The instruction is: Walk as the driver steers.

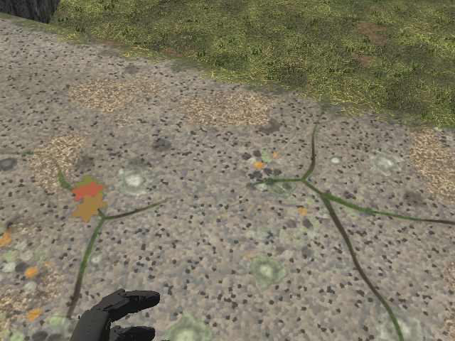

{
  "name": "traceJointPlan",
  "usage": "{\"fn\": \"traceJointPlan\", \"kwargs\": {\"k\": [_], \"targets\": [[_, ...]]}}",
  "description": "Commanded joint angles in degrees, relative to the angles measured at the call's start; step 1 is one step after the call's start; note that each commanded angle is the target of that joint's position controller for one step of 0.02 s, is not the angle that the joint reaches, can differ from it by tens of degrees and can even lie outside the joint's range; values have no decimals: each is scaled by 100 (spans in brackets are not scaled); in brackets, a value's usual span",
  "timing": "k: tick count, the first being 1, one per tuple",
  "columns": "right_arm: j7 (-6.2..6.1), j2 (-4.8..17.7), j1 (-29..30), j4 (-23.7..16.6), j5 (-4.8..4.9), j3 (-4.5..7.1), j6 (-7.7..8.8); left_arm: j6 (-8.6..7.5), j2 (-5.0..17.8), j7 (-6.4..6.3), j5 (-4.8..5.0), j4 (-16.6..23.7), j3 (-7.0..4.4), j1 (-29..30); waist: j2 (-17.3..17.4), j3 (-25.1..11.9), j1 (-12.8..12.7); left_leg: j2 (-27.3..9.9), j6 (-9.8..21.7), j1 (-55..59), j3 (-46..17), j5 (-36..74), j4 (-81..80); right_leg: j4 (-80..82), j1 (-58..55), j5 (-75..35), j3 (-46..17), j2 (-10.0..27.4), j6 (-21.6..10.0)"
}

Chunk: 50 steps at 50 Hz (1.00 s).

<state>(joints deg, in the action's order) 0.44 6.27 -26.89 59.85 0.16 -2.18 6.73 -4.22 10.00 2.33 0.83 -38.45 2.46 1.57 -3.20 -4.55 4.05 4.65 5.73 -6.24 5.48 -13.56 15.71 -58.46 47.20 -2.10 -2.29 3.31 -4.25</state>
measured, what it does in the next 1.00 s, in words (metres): walks ahead, turning right: right foot, then left foot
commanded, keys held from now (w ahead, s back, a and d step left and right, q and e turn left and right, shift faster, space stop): no key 0.04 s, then e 0.94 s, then no key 0.02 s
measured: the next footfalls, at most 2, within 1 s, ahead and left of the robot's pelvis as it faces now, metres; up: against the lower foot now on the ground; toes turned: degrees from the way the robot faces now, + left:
right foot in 0.20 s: +0.26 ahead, -0.12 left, +0.00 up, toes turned -3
left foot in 0.72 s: +0.29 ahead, +0.08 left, +0.00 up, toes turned -25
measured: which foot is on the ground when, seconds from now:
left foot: down 0.00-0.20, up 0.22-0.70, down 0.72-1.00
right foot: up 0.00-0.18, down 0.20-0.72, up 0.74-1.00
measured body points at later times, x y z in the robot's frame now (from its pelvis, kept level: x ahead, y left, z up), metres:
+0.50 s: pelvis +0.16 -0.04 -0.01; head +0.20 -0.06 +0.44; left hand +0.32 +0.21 -0.11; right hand +0.30 -0.33 -0.10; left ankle +0.24 +0.13 -0.67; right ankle +0.22 -0.11 -0.74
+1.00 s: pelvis +0.18 +0.01 +0.00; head +0.22 +0.01 +0.45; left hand +0.45 +0.18 -0.11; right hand +0.20 -0.30 -0.08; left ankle +0.25 +0.10 -0.74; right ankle +0.11 -0.13 -0.66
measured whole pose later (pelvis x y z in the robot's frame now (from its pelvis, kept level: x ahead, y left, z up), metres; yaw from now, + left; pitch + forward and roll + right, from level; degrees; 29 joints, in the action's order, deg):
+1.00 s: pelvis +0.18 +0.01 +0.00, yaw -29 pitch +2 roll -1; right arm -3.5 12.8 -9.2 36.7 -1.0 2.5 -0.3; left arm 3.7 18.0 -1.5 1.0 -35.3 -5.2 -12.1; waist -2.5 1.6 0.5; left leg -2.7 1.2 -15.4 3.9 -12.5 26.3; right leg -63.4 31.8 21.4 -3.0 0.6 6.9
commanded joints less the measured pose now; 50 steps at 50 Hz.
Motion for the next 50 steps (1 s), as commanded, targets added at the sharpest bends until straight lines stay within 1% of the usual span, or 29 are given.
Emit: {"fn": "traceJointPlan", "kwargs": {"k": [1,4,6,8,9,10,11,12,13,14,15,17,19,21,26,28,31,34,35,36,37,38,39,40,41,42,45,47,50], "targets": [[-163,899,-403,-157,14,182,-29,-24,198,57,109,366,-76,774,736,473,106,-1387,-24,925,-1093,3400,-469,1616,-4,98,413,-124,233],[-141,1171,-300,-159,-16,264,-138,-5,295,120,94,335,-146,894,1118,413,86,-1464,-12,1200,-690,4397,9,2363,-776,404,624,-341,218],[-125,1277,-202,-189,-9,327,-161,-7,469,126,64,228,-220,661,1305,284,-35,-1539,12,1338,-539,5374,470,2671,-1361,456,691,-506,36],[-144,1361,99,-327,29,382,-190,-24,782,130,-1,-83,-369,-102,1260,46,-456,-1464,-86,1449,-414,5788,1365,3543,-2206,103,720,-708,-259],[-140,1494,229,-438,48,442,-181,-16,966,95,-68,-264,-460,-581,1243,-181,-662,-1323,-189,1043,-356,5441,2046,3803,-3084,-418,609,-668,-411],[-138,1506,496,-690,-68,446,-108,2,1327,13,-179,-413,-565,-1282,900,-762,-903,-1099,-306,-235,-274,3887,3223,3189,-4704,-2167,-162,5,-706],[-71,898,8,-846,-262,280,-5,70,1644,-75,-369,-365,-585,-1510,-706,-1546,-596,-144,-715,-2519,-150,-1243,5396,2650,-6779,-5071,-2074,1608,-1840],[39,953,-390,-729,-175,254,58,108,1282,-110,-328,-288,-531,-1537,-724,-2475,-608,-192,-778,-2777,-1149,-2281,6532,3065,-6882,-4374,-2998,1961,-2353],[69,1342,77,-868,-30,365,53,160,1057,-120,-213,-116,-517,-1073,-302,-1719,-640,-413,-798,-3086,-1225,-1923,6774,3393,-6022,-3458,-2467,1546,-2095],[4,1453,654,-1080,-8,418,6,176,992,-150,-106,-27,-514,-745,79,-921,-526,-534,-832,-3279,-1101,-1533,6662,3679,-5129,-2645,-1963,1187,-1789],[-97,1579,955,-1229,-52,485,-62,171,1014,-161,-67,40,-508,-653,466,-483,-408,-605,-873,-3229,-1056,-1260,6454,3913,-4367,-2147,-1776,990,-1584],[-229,1542,968,-1490,-78,544,-215,187,1140,-177,-108,85,-557,-736,343,-237,-179,-654,-905,-2811,-1081,-1045,6008,4187,-3444,-1544,-1650,731,-1480],[-332,1342,921,-1627,-72,529,-318,200,1200,-223,-154,105,-594,-885,80,-242,-81,-627,-976,-2705,-1033,-983,5548,4186,-3090,-1589,-1532,555,-1439],[-435,1302,1097,-1771,-91,535,-405,257,1349,-304,-151,148,-659,-1103,7,-362,-129,-556,-1071,-2738,-1007,-829,5044,4097,-3012,-1523,-1582,466,-1346],[-531,1293,1799,-2176,-40,564,-566,466,1405,-461,-54,417,-727,-1231,-287,-343,-317,-429,-1115,-2760,-1145,-349,3971,4076,-2981,883,-2067,228,-913],[-502,1278,2042,-2311,-21,553,-528,524,1403,-500,-76,505,-758,-1334,-409,-274,-440,-356,-1073,-2640,-1176,-360,3513,4049,-3045,1291,-2306,220,-847],[-437,1330,2186,-2420,48,570,-428,583,1407,-517,-94,610,-807,-1440,-592,-277,-548,-269,-986,-2312,-1218,-559,2841,3901,-3337,1022,-2679,332,-818],[-316,1380,1928,-2389,105,628,-342,656,1380,-505,-6,716,-844,-1395,-697,-295,-436,-216,-813,-1587,-1140,-350,1549,3631,-3572,404,-2951,280,-679],[-269,1412,1714,-2322,102,670,-322,675,1350,-503,57,754,-848,-1329,-639,-265,-291,-295,-713,-1053,-1054,224,750,3457,-3398,501,-2866,99,-527],[-257,1616,1597,-2310,26,742,-336,683,1160,-500,67,781,-803,-1478,-293,-426,-356,-933,-466,-249,-1385,693,568,2987,-2867,1406,-2565,-185,-300],[-284,2106,1839,-2445,-170,839,-408,657,867,-483,40,878,-743,-1723,1447,-277,-697,-2272,264,297,-2672,2354,549,1677,-1628,3308,-1423,-1089,83],[-247,1955,1740,-2487,-358,866,-418,544,1364,-443,-38,933,-909,-1542,2115,-166,-485,-2998,1051,15,-3516,3243,336,262,-825,4139,-796,-1300,437],[-264,1710,1947,-2623,-310,812,-406,515,1699,-408,-59,785,-1027,-1606,1479,-122,-550,-2858,1030,-103,-3101,3066,405,-684,-798,3688,-774,-952,644],[-285,1464,2141,-2677,-215,758,-425,573,1665,-411,-15,616,-1049,-1675,1097,-62,-620,-2412,727,-195,-2506,2682,523,-1048,-823,3283,-684,-859,749],[-312,1349,2246,-2723,-111,706,-452,665,1513,-443,-12,505,-1021,-1767,945,3,-653,-2110,525,-271,-2083,2348,555,-1436,-835,3003,-609,-793,840],[-337,1328,2276,-2746,-47,671,-483,727,1352,-436,1,481,-969,-1802,941,103,-632,-1989,514,-422,-1824,2271,511,-1844,-850,2796,-507,-755,924],[-402,1376,2064,-2741,-128,651,-579,734,1109,-430,64,703,-858,-1310,1131,271,-391,-1710,627,-385,-1239,1783,283,-1571,-768,2270,-81,-570,1089],[-440,1491,1825,-2685,-128,695,-633,707,1020,-417,46,869,-797,-981,1228,226,-208,-1825,730,55,-1203,1751,304,-867,-667,2211,-10,-374,1182],[-420,1755,1745,-2648,-96,790,-682,654,844,-320,-9,1000,-679,-824,1311,-1,-104,-1982,817,62,-1045,1919,402,173,-1365,2498,198,-143,1127]]}}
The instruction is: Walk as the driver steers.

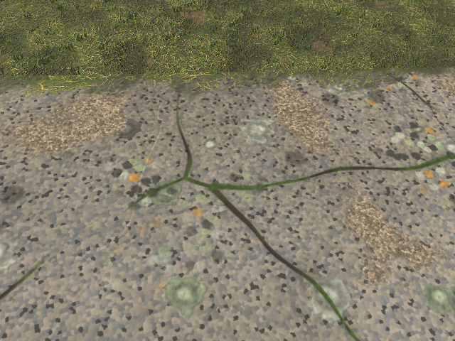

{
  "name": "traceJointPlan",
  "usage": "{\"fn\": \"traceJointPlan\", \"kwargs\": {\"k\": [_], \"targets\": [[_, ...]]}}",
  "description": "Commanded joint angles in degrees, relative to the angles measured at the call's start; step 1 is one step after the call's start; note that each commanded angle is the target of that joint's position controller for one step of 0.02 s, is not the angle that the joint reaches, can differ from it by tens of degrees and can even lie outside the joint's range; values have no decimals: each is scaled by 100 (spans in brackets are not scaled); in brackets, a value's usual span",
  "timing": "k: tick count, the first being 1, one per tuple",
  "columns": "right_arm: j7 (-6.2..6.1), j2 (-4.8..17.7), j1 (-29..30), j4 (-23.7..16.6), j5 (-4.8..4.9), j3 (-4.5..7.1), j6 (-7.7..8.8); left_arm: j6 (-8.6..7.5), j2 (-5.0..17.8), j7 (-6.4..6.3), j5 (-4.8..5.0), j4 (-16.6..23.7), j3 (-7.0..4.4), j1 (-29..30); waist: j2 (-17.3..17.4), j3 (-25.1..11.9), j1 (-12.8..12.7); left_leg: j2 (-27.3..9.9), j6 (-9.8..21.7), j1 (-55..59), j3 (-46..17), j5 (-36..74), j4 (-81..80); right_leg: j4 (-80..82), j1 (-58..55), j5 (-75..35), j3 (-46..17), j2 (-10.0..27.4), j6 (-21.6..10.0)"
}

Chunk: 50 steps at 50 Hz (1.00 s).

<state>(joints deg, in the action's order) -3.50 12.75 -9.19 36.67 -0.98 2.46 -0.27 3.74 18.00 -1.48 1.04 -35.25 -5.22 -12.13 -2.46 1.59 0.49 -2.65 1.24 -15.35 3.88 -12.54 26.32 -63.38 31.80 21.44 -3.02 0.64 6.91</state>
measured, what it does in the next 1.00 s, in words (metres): steps on the spot: right foot, then left foot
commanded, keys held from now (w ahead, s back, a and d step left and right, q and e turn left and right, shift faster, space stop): no key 0.74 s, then w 0.26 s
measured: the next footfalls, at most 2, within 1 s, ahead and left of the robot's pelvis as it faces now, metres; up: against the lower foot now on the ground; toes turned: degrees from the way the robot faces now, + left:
right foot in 0.16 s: +0.02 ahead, -0.15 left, +0.00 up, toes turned -5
left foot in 0.50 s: +0.02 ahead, +0.10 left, +0.00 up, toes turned -5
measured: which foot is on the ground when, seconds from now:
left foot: down 0.00-0.16, up 0.18-0.48, down 0.50-0.98, up 1.00-1.00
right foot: up 0.00-0.14, down 0.16-1.00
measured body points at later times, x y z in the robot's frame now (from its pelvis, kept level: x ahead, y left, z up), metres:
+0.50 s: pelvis -0.02 -0.04 -0.01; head -0.02 -0.05 +0.44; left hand +0.17 +0.17 -0.10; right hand +0.07 -0.32 -0.12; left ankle -0.02 +0.10 -0.74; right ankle -0.02 -0.15 -0.74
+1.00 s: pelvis +0.01 -0.05 -0.02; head +0.00 -0.06 +0.43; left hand +0.11 +0.21 -0.13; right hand +0.07 -0.30 -0.15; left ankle -0.02 +0.10 -0.74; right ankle -0.02 -0.14 -0.74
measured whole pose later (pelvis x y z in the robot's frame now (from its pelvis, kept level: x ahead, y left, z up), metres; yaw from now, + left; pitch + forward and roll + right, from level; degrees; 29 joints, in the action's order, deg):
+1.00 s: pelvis +0.01 -0.05 -0.02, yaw -4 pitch +0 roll +0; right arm -1.1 13.2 -19.2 45.7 2.0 2.0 2.1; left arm -4.6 12.2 0.2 1.1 -44.2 -3.6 -19.1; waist 2.1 -1.9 -0.7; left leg -2.1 1.1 -14.3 -1.7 -23.9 38.7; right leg -34.7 14.5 19.9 2.1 -1.6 -3.5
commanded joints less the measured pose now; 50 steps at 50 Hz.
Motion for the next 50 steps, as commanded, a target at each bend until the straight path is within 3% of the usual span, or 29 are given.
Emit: {"fn": "traceJointPlan", "kwargs": {"k": [1,5,7,8,9,10,11,12,14,15,18,22,24,25,26,27,28,29,32,37,38,39,41,45,47,48,49,50], "targets": [[0,1176,-2,-311,39,342,14,-155,20,90,-45,698,109,539,1252,-664,231,-1293,1293,858,-857,1912,-626,1000,-157,279,367,113,-56],[93,1251,-42,-198,190,348,15,-152,118,166,-36,587,80,250,1363,-717,109,-1452,1274,795,-987,2248,-331,2450,-996,-12,555,-38,-417],[100,1078,-183,-27,302,280,14,-190,122,205,-58,384,60,-177,1216,-687,-114,-1216,895,386,-760,2005,107,4104,-2007,-1221,660,-209,-777],[127,852,-477,96,235,201,67,-199,336,175,-85,408,15,-293,736,-897,-100,-952,436,-243,-502,1053,549,4299,-2942,-2041,47,192,-949],[218,355,-545,-112,-115,13,153,-178,905,89,-175,553,-76,-289,-1094,-1180,141,-339,-190,-1525,111,-1617,1839,3915,-3843,-4205,-1626,1756,-1516],[139,690,124,-256,-32,127,163,-268,656,126,-298,517,-9,-314,-1329,-1065,-334,-111,-429,-1911,-262,-2551,2487,4274,-2905,-3667,-2035,2306,-2428],[109,982,305,-227,96,225,115,-365,445,159,-344,523,68,-164,-863,-781,-347,-195,-477,-1823,-497,-2321,3027,4444,-2556,-2887,-1730,1970,-2386],[98,901,200,-124,126,240,44,-426,361,154,-301,484,91,146,-787,-600,-184,-197,-489,-1845,-575,-1993,3167,4478,-2350,-2289,-1394,1630,-2117],[45,900,-132,102,52,298,-93,-478,323,130,-179,532,120,585,-670,-378,11,-182,-585,-1580,-627,-1405,3387,4525,-1880,-2168,-1000,1304,-1868],[45,822,-274,177,46,290,-95,-491,209,117,-189,529,164,667,-641,-416,101,-125,-615,-1338,-585,-1202,3461,4529,-1713,-2302,-824,1177,-1848],[45,604,-326,230,68,217,-56,-500,-34,90,-201,450,231,657,-603,-489,66,-152,-645,-976,-554,-932,2772,4469,-1751,-2122,-605,994,-1851],[82,520,-173,153,87,129,14,-449,52,75,-175,285,196,414,-621,-444,-133,-73,-574,-528,-449,-1171,1366,4318,-1944,-1779,-961,1116,-2028],[130,441,-458,268,59,86,72,-447,-55,75,-81,194,241,463,-444,-391,91,-23,-430,206,-398,92,-48,4207,-1696,-1531,-952,990,-1837],[143,582,-520,284,-32,88,99,-495,-121,81,-73,93,261,260,-234,-424,76,-158,-323,659,-659,880,-270,4162,-1487,-1381,-910,847,-1592],[129,933,-564,222,-65,141,114,-558,-166,106,-155,75,273,111,258,-484,-107,-522,-163,969,-1010,1911,-159,3952,-1286,-982,-667,546,-1326],[158,1101,-454,339,56,210,117,-594,-165,133,-205,71,241,-58,1028,-470,-336,-435,80,622,-845,1207,85,4041,-1431,-696,-202,158,-1095],[208,731,-387,299,100,140,144,-582,-15,115,-242,49,217,275,824,-389,-67,-300,131,199,-827,426,-72,3846,-1730,-647,-62,55,-932],[210,580,-336,325,45,90,166,-558,-33,96,-195,80,193,450,770,-317,-56,-261,76,26,-808,60,-168,3754,-1802,-657,-34,57,-921],[166,477,-302,339,16,42,227,-479,-188,66,-158,5,198,341,662,-175,-70,-170,-18,-65,-728,-53,-175,3742,-1743,-795,-68,96,-972],[131,453,-343,374,36,18,235,-497,-245,59,-156,-168,175,178,377,-161,-48,-114,12,-60,-713,-106,-126,3717,-1721,-867,-53,102,-929],[131,446,-464,430,44,19,228,-487,-251,50,-153,-249,167,54,348,-283,-39,-61,59,-37,-679,-708,-152,3674,-1761,-313,32,25,-929],[125,548,-535,456,85,59,216,-479,-172,38,-116,-306,126,-37,366,-179,-26,-24,168,-145,-710,-1560,-182,3555,-1616,501,128,-87,-957],[115,699,-579,419,142,109,224,-541,-131,23,-65,-333,96,-84,512,251,5,-230,441,-389,-1103,-2898,-441,3339,-1033,1396,165,-130,-1046],[183,962,-806,513,242,193,340,-821,-315,131,23,-342,114,-56,1251,380,-23,-1337,1127,-217,-2714,-3649,-1297,2275,-755,336,503,-145,-1110],[232,880,-341,384,313,147,330,-885,-338,168,61,-504,103,-521,1210,470,-371,-1133,982,-887,-2330,-3297,-1217,2957,-1724,350,495,-128,-1316],[262,724,-60,302,320,95,334,-901,-262,172,43,-687,64,-956,1029,471,-580,-792,755,-1329,-1857,-2801,-740,3428,-2436,137,308,-69,-1371],[273,388,213,140,323,-9,387,-936,121,154,-11,-823,-44,-1441,92,445,-713,-121,328,-1943,-947,-2017,557,4147,-2866,1020,-928,549,-1634],[253,312,357,-43,324,-23,508,-981,648,201,-17,-880,-176,-1968,-1233,346,-816,401,14,-2856,-250,-1338,2360,5227,-3586,1819,-3080,1625,-2247]]}}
